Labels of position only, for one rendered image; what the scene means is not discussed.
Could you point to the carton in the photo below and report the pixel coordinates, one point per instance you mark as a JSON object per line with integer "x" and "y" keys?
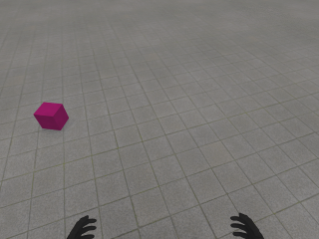
{"x": 51, "y": 116}

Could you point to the robot right hand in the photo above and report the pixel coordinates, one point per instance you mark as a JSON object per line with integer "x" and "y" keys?
{"x": 252, "y": 232}

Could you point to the robot left hand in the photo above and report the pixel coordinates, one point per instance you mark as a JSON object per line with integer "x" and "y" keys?
{"x": 79, "y": 228}

